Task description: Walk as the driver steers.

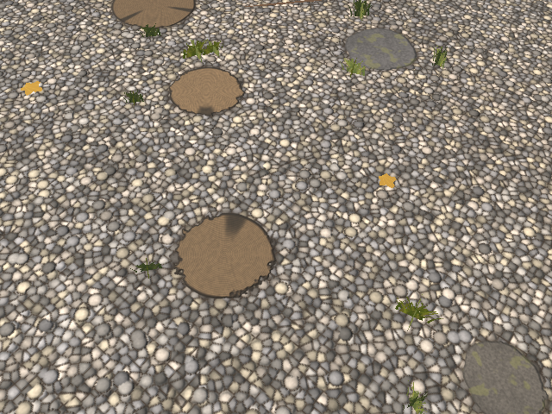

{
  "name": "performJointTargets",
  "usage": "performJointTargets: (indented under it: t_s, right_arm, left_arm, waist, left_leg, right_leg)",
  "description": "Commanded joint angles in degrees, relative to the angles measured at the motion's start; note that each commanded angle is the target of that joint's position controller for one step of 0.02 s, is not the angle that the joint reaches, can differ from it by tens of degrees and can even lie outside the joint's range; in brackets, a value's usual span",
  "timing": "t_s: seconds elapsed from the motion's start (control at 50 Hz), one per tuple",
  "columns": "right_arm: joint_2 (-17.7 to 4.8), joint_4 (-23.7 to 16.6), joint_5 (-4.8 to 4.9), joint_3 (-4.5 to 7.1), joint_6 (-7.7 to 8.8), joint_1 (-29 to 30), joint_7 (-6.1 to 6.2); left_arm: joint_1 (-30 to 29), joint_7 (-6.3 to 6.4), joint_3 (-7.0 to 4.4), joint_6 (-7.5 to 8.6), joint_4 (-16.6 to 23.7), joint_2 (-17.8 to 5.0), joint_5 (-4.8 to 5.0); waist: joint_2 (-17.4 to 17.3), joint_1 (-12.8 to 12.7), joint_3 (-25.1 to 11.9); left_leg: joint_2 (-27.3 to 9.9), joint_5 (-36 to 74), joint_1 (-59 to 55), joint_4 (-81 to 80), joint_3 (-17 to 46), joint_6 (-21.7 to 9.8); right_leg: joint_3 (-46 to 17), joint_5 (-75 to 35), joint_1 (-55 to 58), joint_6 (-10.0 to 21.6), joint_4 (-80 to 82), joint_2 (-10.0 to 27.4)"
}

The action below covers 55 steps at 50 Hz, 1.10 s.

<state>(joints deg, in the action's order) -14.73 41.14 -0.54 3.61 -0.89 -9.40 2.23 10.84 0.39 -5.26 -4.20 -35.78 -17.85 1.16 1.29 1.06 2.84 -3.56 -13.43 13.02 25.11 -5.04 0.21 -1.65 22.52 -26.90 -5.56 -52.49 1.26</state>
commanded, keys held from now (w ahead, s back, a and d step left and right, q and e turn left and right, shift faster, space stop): e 0.04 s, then no key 0.10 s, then q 0.10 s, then w+q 0.72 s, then w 0.04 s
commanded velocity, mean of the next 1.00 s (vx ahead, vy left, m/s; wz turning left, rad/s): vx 0.27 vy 0.00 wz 0.21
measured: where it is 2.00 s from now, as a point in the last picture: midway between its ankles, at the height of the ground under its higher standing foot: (189, 286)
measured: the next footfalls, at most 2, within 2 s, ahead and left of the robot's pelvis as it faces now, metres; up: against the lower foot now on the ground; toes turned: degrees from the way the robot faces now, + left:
right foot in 0.12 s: +0.03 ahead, -0.14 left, +0.00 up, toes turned -5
left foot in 0.74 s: +0.19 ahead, +0.15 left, +0.00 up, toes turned +14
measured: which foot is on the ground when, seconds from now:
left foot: down 0.00-0.12, up 0.14-0.72, down 0.74-1.00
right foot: up 0.00-0.10, down 0.12-0.74, up 0.76-1.00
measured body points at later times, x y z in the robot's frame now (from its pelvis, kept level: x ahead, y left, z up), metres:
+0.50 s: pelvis +0.03 -0.04 +0.01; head +0.04 -0.05 +0.46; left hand +0.13 +0.22 -0.10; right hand +0.13 -0.33 -0.11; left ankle +0.06 +0.11 -0.69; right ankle -0.01 -0.14 -0.74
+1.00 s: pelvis +0.21 +0.09 +0.01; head +0.23 +0.13 +0.45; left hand +0.31 +0.40 -0.09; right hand +0.35 -0.16 -0.09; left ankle +0.15 +0.14 -0.74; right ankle +0.38 -0.06 -0.67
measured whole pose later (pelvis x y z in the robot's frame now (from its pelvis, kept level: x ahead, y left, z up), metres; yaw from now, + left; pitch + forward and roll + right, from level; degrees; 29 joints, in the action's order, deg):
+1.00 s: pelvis +0.21 +0.09 +0.01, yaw +18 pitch +2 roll -2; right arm -14.9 41.6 0.8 2.6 3.3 -21.0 -0.1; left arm 5.6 -0.7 -3.9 5.5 -41.5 -17.7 -0.7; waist 2.1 2.5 1.7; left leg 4.1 -12.2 7.5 18.2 3.3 -4.9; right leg -3.0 5.5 -37.7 -2.0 -50.5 4.6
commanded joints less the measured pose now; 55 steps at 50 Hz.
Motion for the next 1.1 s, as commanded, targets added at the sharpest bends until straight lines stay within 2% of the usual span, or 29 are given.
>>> performJointTargets:
  t_s: [0.02,0.08,0.1,0.12,0.14,0.16,0.18,0.2,0.24,0.28,0.32,0.34,0.4,0.48,0.56,0.66,0.7,0.72,0.74,0.76,0.78,0.8,0.82,0.84,0.86,0.88,0.96,1.02,1.1]
  right_arm:
    - [-12.94,-3.16,0.67,3.82,0.44,0.39,-0.43]
    - [-13.02,-2.48,2.27,3.81,0.62,1.41,-0.92]
    - [-11.63,-1.72,2.71,3.34,0.75,0.63,-1.04]
    - [-8.8,-0.66,1.64,2.47,1.04,-2.39,-1.39]
    - [-3.92,-3.18,-2.21,0.35,1.4,-2.23,-2.1]
    - [-7.58,-3.42,-0.77,1.55,1.32,1.82,-1.48]
    - [-9.55,-2.68,0.96,2.11,0.81,2.74,-1.24]
    - [-8.84,-1.5,1.32,2.09,0.37,1.47,-1.13]
    - [-8.12,1.2,0.52,2.03,-0.58,-1.48,-0.77]
    - [-8.37,2.04,1.34,1.95,-0.56,-3.08,-1.24]
    - [-9.35,0.56,2.18,2.0,-0.13,0.93,-1.28]
    - [-9.42,-0.07,2.35,2.05,0.17,2.27,-1.16]
    - [-8.22,0.07,2.07,2.08,1.35,1.55,-1.12]
    - [-6.37,0.12,1.86,1.78,2.09,0.69,-2.04]
    - [-4.93,-1.53,1.97,0.95,2.24,2.95,-3.24]
    - [-5.67,-3.79,2.18,0.57,1.92,4.69,-4.42]
    - [-6.39,-3.22,2.08,1.04,1.76,0.89,-4.58]
    - [-8.22,-1.61,1.96,2.21,1.63,-4.71,-4.34]
    - [-12.53,1.21,2.57,4.56,1.36,-14.9,-3.71]
    - [-20.88,1.63,2.69,6.46,1.35,-20.6,-2.63]
    - [-20.4,-1.49,2.03,5.21,3.19,-18.29,-3.36]
    - [-15.52,-1.92,1.82,3.79,4.32,-15.53,-3.9]
    - [-12.97,-2.21,1.66,2.99,4.89,-13.8,-4.02]
    - [-11.27,-2.92,1.55,2.45,4.82,-10.18,-3.89]
    - [-9.92,-3.96,1.05,1.85,4.76,-7.46,-3.62]
    - [-9.92,-4.77,0.55,1.71,4.84,-6.31,-3.33]
    - [-11.31,-3.98,1.48,2.18,5.31,-8.91,-1.89]
    - [-10.27,-2.51,1.48,1.82,5.16,-10.81,-1.1]
    - [-10.39,0.01,1.33,1.73,5.41,-14.5,-0.98]
  left_arm:
    - [-3.76,-0.69,-0.78,0.79,6.28,-4.24,0.01]
    - [-0.6,-1.27,-1.1,0.49,5.48,-3.82,-0.04]
    - [2.03,-1.12,-1.44,0.59,4.33,-4.22,-0.23]
    - [3.98,-0.55,-2.23,0.77,4.03,-7.04,-0.29]
    - [4.24,0.47,-3.05,1.08,5.56,-13.32,-0.95]
    - [4.7,-0.06,-1.77,2.41,5.53,-9.84,-2.9]
    - [2.36,-0.44,-0.65,3.52,4.83,-6.96,-3.26]
    - [-1.04,-0.46,0.14,4.21,3.81,-4.5,-2.74]
    - [-5.0,-0.25,1.4,4.87,2.55,-1.96,-2.23]
    - [-1.99,0.29,0.74,5.06,0.53,-3.61,-2.25]
    - [0.8,0.82,-0.23,5.22,-0.99,-6.42,-1.81]
    - [1.63,1.08,-0.3,5.59,-1.75,-6.43,-1.77]
    - [2.77,1.44,-0.52,7.14,-3.61,-5.55,-1.4]
    - [1.97,1.15,-1.1,8.4,-5.02,-5.65,-1.1]
    - [2.75,0.54,-1.97,8.68,-6.43,-7.15,-0.79]
    - [3.71,-0.58,-2.79,8.32,-8.01,-9.2,0.31]
    - [1.92,-0.75,-2.81,7.83,-8.11,-9.74,0.95]
    - [1.47,-0.77,-2.5,7.75,-8.08,-9.22,0.83]
    - [2.34,-0.81,-1.39,7.85,-7.93,-6.54,-0.05]
    - [1.17,-0.55,0.43,8.27,-4.36,-1.15,-2.42]
    - [-0.02,-0.46,0.81,10.22,-2.57,-2.06,-1.28]
    - [-3.37,-1.06,-0.19,11.34,-1.92,-6.95,1.28]
    - [-3.33,-1.25,-0.13,12.09,-2.11,-7.34,1.33]
    - [-2.62,-0.84,-0.22,12.4,-3.06,-7.1,-0.22]
    - [-1.99,-0.68,-0.44,12.15,-3.51,-7.04,-1.4]
    - [-1.65,-0.92,-0.53,11.63,-3.59,-6.98,-1.56]
    - [-5.61,-0.86,0.07,10.09,-2.46,-4.4,-2.12]
    - [-10.07,-1.66,1.23,10.3,-1.81,-1.8,-1.59]
    - [-16.5,-3.11,1.97,10.91,-0.42,-1.28,-0.47]
  waist:
    - [-12.64,1.76,-6.53]
    - [-11.78,-0.7,-6.68]
    - [-9.95,-1.95,-7.24]
    - [-2.32,-1.72,-9.41]
    - [17.27,0.15,-11.0]
    - [12.17,-4.29,-13.86]
    - [7.72,-3.49,-11.08]
    - [6.9,-1.65,-9.11]
    - [6.61,0.16,-7.29]
    - [7.52,-1.05,-7.37]
    - [7.58,-3.99,-3.3]
    - [6.95,-4.43,-1.5]
    - [4.79,-4.11,-0.13]
    - [3.65,-3.38,-0.12]
    - [3.33,-3.98,0.8]
    - [3.51,-3.98,1.68]
    - [2.52,-0.9,0.64]
    - [1.48,2.06,-2.35]
    - [-2.75,6.44,-8.14]
    - [-19.69,6.54,-9.29]
    - [-16.96,5.34,-15.56]
    - [-10.62,5.89,-10.65]
    - [-9.29,4.26,-7.5]
    - [-4.65,2.1,-5.6]
    - [-4.64,0.33,-4.39]
    - [-6.4,-0.68,-4.03]
    - [-3.7,-0.54,-2.12]
    - [-5.69,1.16,-1.55]
    - [-6.07,4.19,1.26]
  left_leg:
    - [-14.05,23.31,-8.38,-5.23,8.01,-12.32]
    - [-13.85,23.07,-6.91,-0.7,6.75,-10.04]
    - [-12.29,20.32,-4.06,2.9,4.92,-7.5]
    - [-8.88,10.94,3.53,10.94,0.51,-2.76]
    - [-1.68,-23.42,19.93,28.14,-3.3,3.31]
    - [-0.3,-26.5,21.14,36.81,4.61,4.26]
    - [-1.48,-23.25,19.93,39.42,6.41,4.01]
    - [-2.03,-19.34,19.34,37.51,7.19,3.81]
    - [-2.04,-11.87,14.48,35.02,7.64,4.83]
    - [-0.88,-7.36,14.18,32.9,5.89,4.98]
    - [-0.51,-6.31,20.42,30.98,6.48,3.74]
    - [-0.66,-5.99,23.38,29.74,7.87,3.01]
    - [-1.28,-4.17,28.43,27.45,10.63,1.57]
    - [-2.72,-1.16,28.03,24.66,9.03,1.4]
    - [-3.57,0.5,25.15,19.56,6.46,0.75]
    - [-2.78,-1.35,19.34,14.6,2.67,-2.1]
    - [-0.18,-0.62,11.31,10.69,-0.66,-4.25]
    - [3.32,-0.85,1.53,9.2,-3.03,-5.6]
    - [5.19,-1.14,-12.7,7.88,-1.06,-8.05]
    - [-9.38,-10.32,-24.66,-1.47,27.98,-16.14]
    - [-16.71,-21.46,-28.59,-12.63,53.3,-22.52]
    - [-17.13,-19.8,-26.86,-14.02,47.43,-20.78]
    - [-14.95,-14.5,-22.22,-12.35,40.32,-18.74]
    - [-12.48,-8.11,-16.77,-11.37,34.58,-16.66]
    - [-10.35,-2.71,-12.1,-12.23,30.35,-15.6]
    - [-9.4,2.54,-9.09,-13.2,28.54,-15.68]
    - [-5.86,17.4,-6.67,-14.2,20.68,-14.76]
    - [-3.08,18.03,-5.56,-14.37,15.33,-11.83]
    - [-5.37,15.17,-8.57,-15.59,14.55,-10.69]
  right_leg:
    - [4.03,0.23,1.07,1.2,7.77,-0.12]
    - [5.42,-6.65,8.87,4.81,21.89,-1.5]
    - [5.43,-13.23,15.26,6.76,29.53,-2.72]
    - [-1.46,-26.1,25.73,8.87,32.1,1.4]
    - [-21.08,-53.07,34.9,16.33,28.92,17.93]
    - [-22.46,-49.35,27.14,25.26,30.26,22.57]
    - [-16.71,-42.97,23.87,23.74,31.49,18.54]
    - [-12.29,-36.61,22.06,20.22,32.07,14.7]
    - [-6.94,-36.6,17.97,17.47,32.89,11.65]
    - [-6.34,-18.15,18.98,17.45,37.08,10.93]
    - [-11.33,1.31,21.61,17.92,42.32,13.42]
    - [-13.25,4.49,23.35,17.95,43.88,14.86]
    - [-12.97,3.4,28.55,17.77,45.88,17.07]
    - [-7.27,-0.36,28.3,17.31,47.38,16.98]
    - [-1.01,-3.7,25.84,16.84,47.51,16.86]
    - [4.57,-4.98,24.58,15.09,44.36,17.42]
    - [8.11,-9.6,21.84,13.18,38.04,16.44]
    - [11.31,-19.69,18.09,11.5,28.84,14.24]
    - [15.12,-26.67,12.23,8.64,12.37,10.41]
    - [16.28,-0.13,-9.33,2.9,-12.6,2.71]
    - [0.41,11.95,-19.89,2.89,-23.28,-2.97]
    - [-2.25,7.03,-25.65,4.54,-25.42,0.54]
    - [-2.08,1.84,-24.67,6.39,-22.11,2.99]
    - [-2.37,-2.59,-21.22,6.67,-17.62,5.02]
    - [-2.79,-6.3,-17.31,6.6,-13.23,6.05]
    - [-2.78,-8.41,-14.24,6.14,-11.24,6.02]
    - [-1.01,-17.53,-13.88,3.1,1.04,3.17]
    - [0.44,-28.08,-9.87,2.59,14.31,1.28]
    - [1.6,-34.63,-8.67,4.76,22.11,0.99]
Velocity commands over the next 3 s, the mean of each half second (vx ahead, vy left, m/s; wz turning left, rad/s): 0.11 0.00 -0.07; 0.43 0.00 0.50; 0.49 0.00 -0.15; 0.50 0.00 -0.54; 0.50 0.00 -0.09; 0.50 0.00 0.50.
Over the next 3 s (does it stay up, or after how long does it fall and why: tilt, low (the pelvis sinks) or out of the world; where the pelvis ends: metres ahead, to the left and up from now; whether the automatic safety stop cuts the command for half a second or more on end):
stays up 1.31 0.19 0.00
